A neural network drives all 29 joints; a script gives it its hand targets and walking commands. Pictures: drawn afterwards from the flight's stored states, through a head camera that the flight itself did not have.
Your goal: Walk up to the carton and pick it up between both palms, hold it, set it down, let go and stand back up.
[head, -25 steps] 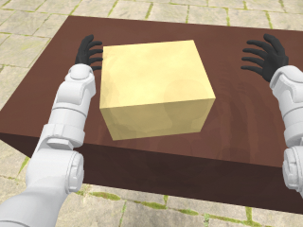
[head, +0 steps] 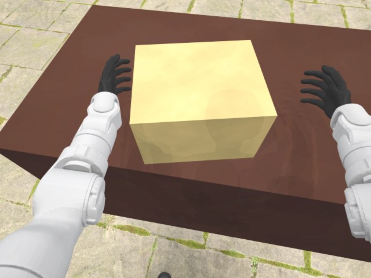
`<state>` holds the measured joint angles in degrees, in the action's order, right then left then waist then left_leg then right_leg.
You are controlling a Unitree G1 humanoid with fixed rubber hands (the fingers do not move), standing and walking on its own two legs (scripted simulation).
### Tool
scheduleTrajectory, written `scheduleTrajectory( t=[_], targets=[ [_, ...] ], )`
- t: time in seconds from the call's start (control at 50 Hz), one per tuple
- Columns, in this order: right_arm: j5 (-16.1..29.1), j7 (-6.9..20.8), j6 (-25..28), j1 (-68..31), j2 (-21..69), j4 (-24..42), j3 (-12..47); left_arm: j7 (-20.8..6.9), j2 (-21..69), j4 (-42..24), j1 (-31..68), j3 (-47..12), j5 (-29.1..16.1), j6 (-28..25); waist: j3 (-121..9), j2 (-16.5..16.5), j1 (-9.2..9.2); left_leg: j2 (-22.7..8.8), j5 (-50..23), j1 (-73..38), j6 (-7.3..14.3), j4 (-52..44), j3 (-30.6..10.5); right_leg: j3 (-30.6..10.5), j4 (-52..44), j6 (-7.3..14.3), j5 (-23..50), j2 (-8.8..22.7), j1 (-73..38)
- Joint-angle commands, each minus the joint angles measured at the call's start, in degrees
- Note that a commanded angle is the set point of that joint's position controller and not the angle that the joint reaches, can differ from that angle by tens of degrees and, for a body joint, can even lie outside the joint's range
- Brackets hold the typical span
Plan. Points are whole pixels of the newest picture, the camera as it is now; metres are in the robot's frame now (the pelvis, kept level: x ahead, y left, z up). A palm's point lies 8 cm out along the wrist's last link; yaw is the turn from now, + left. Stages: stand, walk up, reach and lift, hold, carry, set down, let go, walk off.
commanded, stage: reach and lift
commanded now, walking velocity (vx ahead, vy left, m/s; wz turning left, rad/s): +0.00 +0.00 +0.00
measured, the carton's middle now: (196, 103) +0.52 +0.03 +0.02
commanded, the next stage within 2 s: none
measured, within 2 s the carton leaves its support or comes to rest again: neither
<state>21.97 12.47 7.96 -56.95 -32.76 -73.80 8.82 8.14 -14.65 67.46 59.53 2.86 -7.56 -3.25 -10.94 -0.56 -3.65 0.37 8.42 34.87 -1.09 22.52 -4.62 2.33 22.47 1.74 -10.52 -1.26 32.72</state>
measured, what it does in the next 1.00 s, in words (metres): stands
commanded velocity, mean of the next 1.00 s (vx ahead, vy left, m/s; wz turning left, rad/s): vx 0.00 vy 0.00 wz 0.00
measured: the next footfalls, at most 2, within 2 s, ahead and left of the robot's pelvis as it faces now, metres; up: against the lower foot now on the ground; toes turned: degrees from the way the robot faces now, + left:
none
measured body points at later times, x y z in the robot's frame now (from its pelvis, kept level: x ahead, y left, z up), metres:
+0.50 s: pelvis +0.00 +0.00 -0.01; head +0.11 -0.02 +0.42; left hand +0.48 +0.20 +0.07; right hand +0.49 -0.26 +0.08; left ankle +0.00 +0.13 -0.74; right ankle -0.02 -0.10 -0.74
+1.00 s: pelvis -0.01 +0.00 -0.01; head +0.11 +0.00 +0.43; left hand +0.48 +0.19 +0.07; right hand +0.50 -0.21 +0.10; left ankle +0.00 +0.13 -0.74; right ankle -0.02 -0.10 -0.74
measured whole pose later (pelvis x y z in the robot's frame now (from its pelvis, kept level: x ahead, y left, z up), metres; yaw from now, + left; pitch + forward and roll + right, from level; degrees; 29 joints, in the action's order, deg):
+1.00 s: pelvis -0.01 +0.00 -0.01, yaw -1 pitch +29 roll -1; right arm 22.1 9.7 8.8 -62.7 -26.9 -73.8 9.6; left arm 10.4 -12.6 66.4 58.0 -0.8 -11.6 -7.7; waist -16.7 -0.3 -3.7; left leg -0.3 7.7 45.8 -1.5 24.7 -4.1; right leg 2.3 24.1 1.7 -9.5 -1.8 43.6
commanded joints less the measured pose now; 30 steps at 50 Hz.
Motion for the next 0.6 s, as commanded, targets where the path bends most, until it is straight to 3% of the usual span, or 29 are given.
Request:
scheduleTrajectory(
  t=[0.0, 0.06, 0.14, 0.22, 0.3, 0.4, 0.5, 0.58],
  targets=[
    [8.4, -0.5, 4.0, -28.0, -12.2, 1.5, 1.0, -0.9, -3.6, -1.8, 20.3, -7.4, -9.3, -2.9, -40.2, -1.3, -5.52, -3.2, -27.0, -21.9, -3.2, 8.2, 6.0, 2.0, 1.9, -1.3, 17.5, -2.7, 3.2],
    [8.2, -0.6, 4.5, -28.1, -13.0, 3.7, 0.3, 0.5, -5.4, -10.5, 24.0, -6.7, -10.2, -5.0, -48.3, 0.0, -6.54, -3.5, -33.4, -25.5, -3.8, 10.5, 5.9, 2.0, 2.2, -1.0, 18.0, -3.0, 6.1],
    [8.1, -1.4, 5.3, -27.7, -11.7, 8.0, 0.0, 1.4, -7.4, -18.7, 26.2, -6.1, -11.9, -8.2, -59.0, -0.4, -6.70, -3.4, -38.4, -23.8, -3.9, 12.9, 6.4, 1.1, 4.5, -1.6, 25.6, -3.0, 2.9],
    [8.5, -2.3, 6.4, -28.0, -9.3, 12.2, 0.9, 1.0, -7.2, -20.7, 25.3, -5.3, -12.4, -10.0, -63.8, -1.7, -6.58, -3.1, -41.7, -20.2, -3.5, 14.3, 6.7, 0.2, 7.3, -3.1, 35.3, -2.7, -2.1],
    [8.4, -2.7, 6.7, -28.7, -6.0, 12.1, 3.2, -0.2, -5.4, -15.9, 22.6, -3.2, -10.7, -9.8, -60.3, -4.9, -6.98, -2.7, -39.3, -14.8, -2.4, 13.2, 6.9, -0.7, 8.9, -4.9, 41.8, -1.8, -7.9],
    [7.6, -2.6, 6.1, -30.5, -2.4, 10.5, 4.5, -1.7, -3.3, -9.1, 21.7, -1.0, -8.3, -9.7, -53.7, -8.1, -7.26, -1.9, -31.2, -7.3, -1.1, 9.5, 7.3, -1.4, 9.3, -6.0, 43.9, -0.6, -14.8],
    [6.3, -2.1, 5.1, -31.6, 0.4, 8.1, 3.7, -2.4, -0.6, -3.8, 21.8, -0.1, -6.2, -9.5, -48.4, -8.4, -7.63, -1.7, -23.2, -3.7, -0.2, 6.5, 7.5, -1.3, 8.3, -5.8, 38.0, 0.0, -16.0],
    [3.8, -1.8, 5.0, -32.7, 1.0, 7.3, 0.7, -2.0, 1.6, -4.0, 23.6, -0.8, -5.5, -9.4, -47.5, -6.2, -6.77, -2.0, -20.8, -5.8, -0.7, 5.9, 7.5, -0.5, 6.9, -4.8, 30.8, -0.1, -12.4]
  ],
)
